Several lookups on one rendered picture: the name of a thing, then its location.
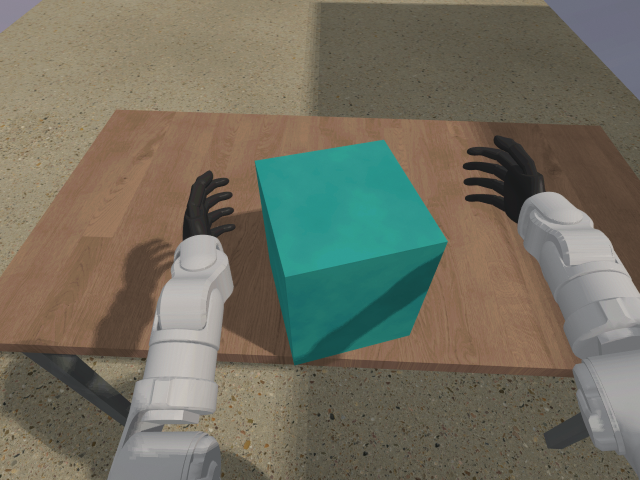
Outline robot right hand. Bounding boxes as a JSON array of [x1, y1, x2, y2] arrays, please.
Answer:
[[463, 135, 546, 224]]

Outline robot right forearm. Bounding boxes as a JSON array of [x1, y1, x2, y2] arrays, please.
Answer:
[[517, 192, 640, 360]]

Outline table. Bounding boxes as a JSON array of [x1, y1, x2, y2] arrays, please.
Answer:
[[0, 110, 640, 449]]

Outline robot right upper arm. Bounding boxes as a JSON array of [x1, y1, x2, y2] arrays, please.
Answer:
[[572, 349, 640, 480]]

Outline robot left forearm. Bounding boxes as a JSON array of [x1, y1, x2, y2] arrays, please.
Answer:
[[107, 235, 234, 480]]

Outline carton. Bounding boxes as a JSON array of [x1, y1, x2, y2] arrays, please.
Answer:
[[255, 140, 448, 366]]

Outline robot left upper arm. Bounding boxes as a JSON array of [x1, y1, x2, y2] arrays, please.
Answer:
[[110, 431, 221, 480]]

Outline robot left hand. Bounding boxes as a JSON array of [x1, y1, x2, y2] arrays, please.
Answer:
[[183, 170, 236, 241]]

